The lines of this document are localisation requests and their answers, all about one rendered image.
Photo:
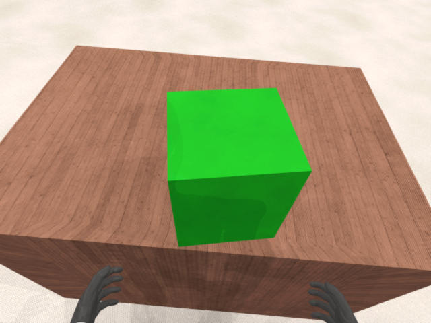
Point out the carton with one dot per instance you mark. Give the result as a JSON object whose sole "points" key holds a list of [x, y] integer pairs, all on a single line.
{"points": [[235, 164]]}

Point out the robot right hand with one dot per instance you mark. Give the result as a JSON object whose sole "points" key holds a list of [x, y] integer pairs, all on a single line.
{"points": [[338, 308]]}

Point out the robot left hand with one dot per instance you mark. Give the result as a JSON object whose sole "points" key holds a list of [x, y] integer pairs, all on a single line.
{"points": [[89, 305]]}

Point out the pedestal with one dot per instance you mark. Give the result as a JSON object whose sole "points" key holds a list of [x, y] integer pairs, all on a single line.
{"points": [[84, 185]]}

